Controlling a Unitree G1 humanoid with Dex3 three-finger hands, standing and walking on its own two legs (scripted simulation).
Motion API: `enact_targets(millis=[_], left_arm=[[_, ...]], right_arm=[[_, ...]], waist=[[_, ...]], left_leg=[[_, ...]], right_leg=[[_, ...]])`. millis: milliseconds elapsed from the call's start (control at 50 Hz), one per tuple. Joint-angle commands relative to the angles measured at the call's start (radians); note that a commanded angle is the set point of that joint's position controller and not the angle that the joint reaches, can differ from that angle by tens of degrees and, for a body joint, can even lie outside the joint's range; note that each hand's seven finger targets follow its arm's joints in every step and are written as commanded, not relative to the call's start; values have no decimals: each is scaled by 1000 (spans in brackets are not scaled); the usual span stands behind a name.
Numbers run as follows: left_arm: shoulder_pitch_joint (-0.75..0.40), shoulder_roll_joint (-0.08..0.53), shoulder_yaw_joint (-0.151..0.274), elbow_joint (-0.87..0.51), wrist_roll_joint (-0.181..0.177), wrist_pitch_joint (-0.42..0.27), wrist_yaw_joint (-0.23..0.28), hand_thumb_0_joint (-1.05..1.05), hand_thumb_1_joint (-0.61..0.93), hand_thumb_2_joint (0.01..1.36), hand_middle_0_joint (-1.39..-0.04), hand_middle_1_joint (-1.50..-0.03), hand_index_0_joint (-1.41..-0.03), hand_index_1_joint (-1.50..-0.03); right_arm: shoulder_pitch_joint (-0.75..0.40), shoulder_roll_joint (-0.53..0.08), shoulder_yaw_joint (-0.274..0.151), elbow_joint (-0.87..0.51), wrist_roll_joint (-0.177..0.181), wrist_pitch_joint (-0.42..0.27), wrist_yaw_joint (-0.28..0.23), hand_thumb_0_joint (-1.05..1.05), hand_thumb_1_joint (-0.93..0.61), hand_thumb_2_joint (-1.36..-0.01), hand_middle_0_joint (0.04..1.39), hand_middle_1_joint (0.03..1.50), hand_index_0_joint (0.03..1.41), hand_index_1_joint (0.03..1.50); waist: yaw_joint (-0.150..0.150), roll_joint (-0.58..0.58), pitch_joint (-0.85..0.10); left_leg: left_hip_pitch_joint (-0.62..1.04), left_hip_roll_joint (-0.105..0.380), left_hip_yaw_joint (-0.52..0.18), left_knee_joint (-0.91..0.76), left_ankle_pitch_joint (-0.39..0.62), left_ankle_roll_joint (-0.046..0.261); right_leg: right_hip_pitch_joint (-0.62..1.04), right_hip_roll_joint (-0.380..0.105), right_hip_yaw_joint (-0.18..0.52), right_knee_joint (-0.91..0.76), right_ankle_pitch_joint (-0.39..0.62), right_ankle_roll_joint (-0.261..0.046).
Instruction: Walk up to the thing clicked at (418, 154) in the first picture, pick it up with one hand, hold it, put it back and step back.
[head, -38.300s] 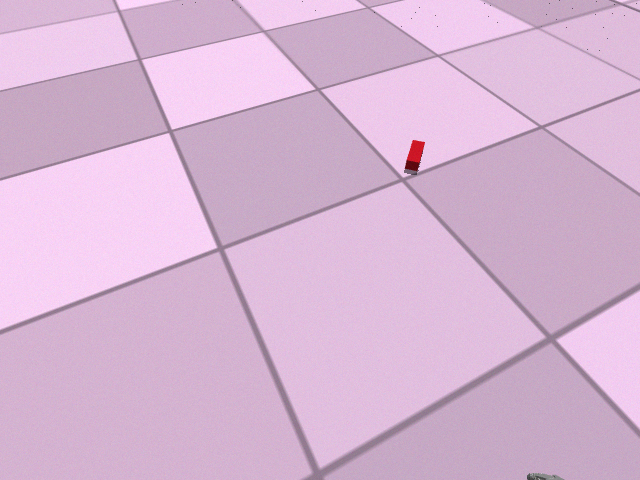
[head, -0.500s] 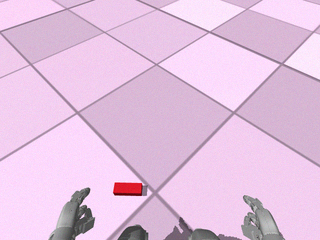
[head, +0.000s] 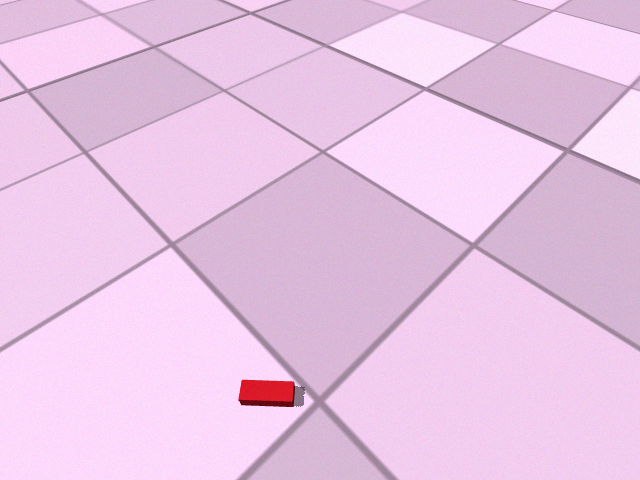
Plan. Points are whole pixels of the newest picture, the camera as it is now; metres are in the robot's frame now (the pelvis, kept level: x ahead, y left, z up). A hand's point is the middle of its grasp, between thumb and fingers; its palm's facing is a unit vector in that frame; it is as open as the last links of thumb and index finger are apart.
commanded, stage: stand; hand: left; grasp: from above
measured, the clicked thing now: (267, 393) +0.45 +0.20 -0.74
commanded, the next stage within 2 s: step back in 1.92 s
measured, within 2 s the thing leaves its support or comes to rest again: neither
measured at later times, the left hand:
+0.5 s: hand out of the picture +0.05 +0.23 -0.15, palm faces +0.03 -0.94 -0.34, open 7.4 cm
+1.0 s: hand out of the picture +0.07 +0.23 -0.15, palm faces +0.02 -0.94 -0.34, open 7.4 cm
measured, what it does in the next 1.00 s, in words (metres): stands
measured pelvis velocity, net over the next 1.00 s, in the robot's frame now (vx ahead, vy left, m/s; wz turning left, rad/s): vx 0.01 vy -0.02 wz -0.01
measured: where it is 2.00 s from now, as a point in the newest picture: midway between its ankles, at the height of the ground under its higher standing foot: outside the picture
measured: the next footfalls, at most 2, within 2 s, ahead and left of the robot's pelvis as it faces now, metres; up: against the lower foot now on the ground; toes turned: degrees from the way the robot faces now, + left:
none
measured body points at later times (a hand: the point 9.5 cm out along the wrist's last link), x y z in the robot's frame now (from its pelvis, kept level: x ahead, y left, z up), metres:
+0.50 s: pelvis +0.00 -0.01 +0.01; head +0.01 -0.02 +0.46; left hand +0.05 +0.28 -0.13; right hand +0.07 -0.30 -0.13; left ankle +0.02 +0.12 -0.74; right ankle +0.01 -0.15 -0.74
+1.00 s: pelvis +0.01 -0.02 +0.01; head +0.01 -0.02 +0.46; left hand +0.07 +0.28 -0.12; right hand +0.07 -0.31 -0.13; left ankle +0.02 +0.12 -0.74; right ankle +0.01 -0.15 -0.74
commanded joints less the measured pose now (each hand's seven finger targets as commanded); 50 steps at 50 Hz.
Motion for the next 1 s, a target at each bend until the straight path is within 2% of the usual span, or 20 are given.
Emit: enact_targets(millis=[0,60,160,300,360,440,520,580,640,800,940,980], left_arm=[[-51,189,36,-26,0,-34,15,0,899,900,-200,-300,-200,-300],[-46,190,31,8,2,-34,13,0,899,900,-200,-300,-200,-300],[-64,207,32,36,0,-37,11,0,899,900,-200,-300,-200,-300],[-84,217,30,61,-2,-38,9,0,899,900,-200,-300,-200,-300],[-103,219,31,63,-8,-42,8,0,899,900,-200,-300,-200,-300],[-104,219,30,76,-11,-41,6,0,899,900,-200,-300,-200,-300],[-112,230,33,80,-12,-45,5,0,899,900,-200,-300,-200,-300],[-128,229,33,80,-13,-41,5,0,899,900,-200,-300,-200,-300],[-131,223,30,87,-11,-37,1,0,899,900,-200,-300,-200,-300],[-156,238,34,84,-13,-39,-5,0,899,900,-200,-300,-200,-300],[-160,239,29,79,-14,-41,-8,0,899,900,-200,-300,-200,-300],[-163,241,29,79,-13,-40,-8,0,899,900,-200,-300,-200,-300]], right_arm=[[-45,-200,-40,-41,6,-23,-13,0,-900,-900,200,300,200,300],[-53,-202,-39,-24,8,-19,-9,0,-900,-900,200,300,200,300],[-57,-209,-35,-1,9,-17,-7,0,-900,-900,200,300,200,300],[-65,-209,-29,20,10,-15,-4,0,-900,-900,200,300,200,300],[-66,-209,-24,29,10,-19,-5,0,-900,-900,200,300,200,300],[-68,-218,-20,38,12,-20,-5,0,-900,-900,200,300,200,300],[-71,-229,-17,42,14,-22,-7,0,-900,-900,200,300,200,300],[-72,-232,-15,47,15,-21,-9,0,-900,-900,200,300,200,300],[-80,-235,-12,51,15,-20,-8,0,-900,-900,200,300,200,300],[-86,-239,-9,54,14,-24,-5,0,-900,-900,200,300,200,300],[-96,-247,-10,53,17,-28,-3,0,-900,-900,200,300,200,300],[-98,-250,-10,56,15,-27,-3,0,-900,-900,200,300,200,300]], waist=[[-16,10,-20],[-13,0,5],[-15,-10,-3],[-16,-16,3],[-18,-6,-31],[-15,-3,-34],[-16,-11,-60],[-16,-5,-52],[-15,4,-21],[-19,7,-30],[-18,-9,-54],[-21,1,-48]], left_leg=[[12,89,-104,-180,47,25],[18,92,-107,-202,-3,24],[36,90,-101,-214,31,21],[42,92,-93,-222,43,15],[65,101,-85,-212,128,18],[79,107,-81,-215,160,15],[106,112,-76,-211,227,18],[101,115,-74,-219,237,13],[83,114,-74,-231,171,10],[67,117,-74,-250,141,10],[100,126,-75,-246,193,11],[91,125,-73,-247,167,11]], right_leg=[[19,-51,62,-134,78,-47],[12,-50,61,-160,32,-46],[31,-60,70,-190,55,-43],[34,-66,77,-216,31,-44],[66,-76,81,-213,127,-48],[78,-75,79,-216,147,-48],[96,-78,77,-213,226,-45],[98,-76,72,-212,224,-46],[80,-68,71,-228,148,-45],[94,-72,79,-229,143,-49],[85,-73,76,-224,158,-50],[81,-74,78,-231,144,-50]])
